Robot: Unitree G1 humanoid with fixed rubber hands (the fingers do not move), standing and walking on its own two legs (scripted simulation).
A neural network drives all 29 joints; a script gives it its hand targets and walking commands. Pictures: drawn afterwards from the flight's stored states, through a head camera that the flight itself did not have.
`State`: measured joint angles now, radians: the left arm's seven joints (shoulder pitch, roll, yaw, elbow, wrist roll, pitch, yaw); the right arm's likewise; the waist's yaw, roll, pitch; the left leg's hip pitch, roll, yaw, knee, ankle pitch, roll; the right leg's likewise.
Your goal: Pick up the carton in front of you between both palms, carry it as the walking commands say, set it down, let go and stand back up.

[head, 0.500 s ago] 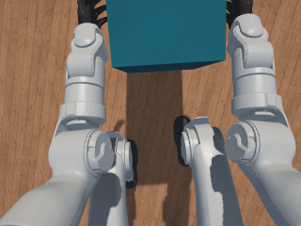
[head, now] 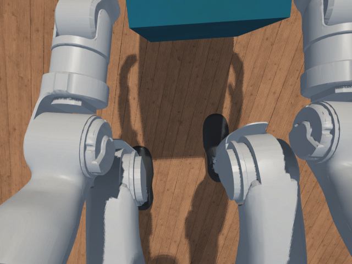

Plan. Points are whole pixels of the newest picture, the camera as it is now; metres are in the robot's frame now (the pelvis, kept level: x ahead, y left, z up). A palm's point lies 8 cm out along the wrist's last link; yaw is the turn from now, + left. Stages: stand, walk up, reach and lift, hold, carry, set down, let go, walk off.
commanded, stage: set down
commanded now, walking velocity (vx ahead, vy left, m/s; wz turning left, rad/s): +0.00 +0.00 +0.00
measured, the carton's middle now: out of the picture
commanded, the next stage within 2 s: none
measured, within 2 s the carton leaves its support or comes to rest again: rests again in 0.20 s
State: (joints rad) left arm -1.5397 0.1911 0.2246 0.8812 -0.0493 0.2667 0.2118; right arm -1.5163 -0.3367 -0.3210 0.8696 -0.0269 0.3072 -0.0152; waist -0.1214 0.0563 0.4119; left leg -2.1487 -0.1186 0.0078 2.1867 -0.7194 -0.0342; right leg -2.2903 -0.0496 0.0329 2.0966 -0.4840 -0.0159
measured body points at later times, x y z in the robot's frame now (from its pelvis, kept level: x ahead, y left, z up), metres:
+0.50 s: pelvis -0.01 +0.00 -0.02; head +0.37 -0.05 +0.20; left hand +0.58 +0.04 -0.20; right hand +0.54 -0.27 -0.19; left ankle +0.08 +0.12 -0.35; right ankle +0.13 -0.13 -0.35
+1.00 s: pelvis -0.01 +0.01 -0.02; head +0.38 -0.05 +0.20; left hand +0.58 +0.05 -0.20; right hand +0.53 -0.27 -0.21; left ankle +0.08 +0.12 -0.35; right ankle +0.13 -0.13 -0.35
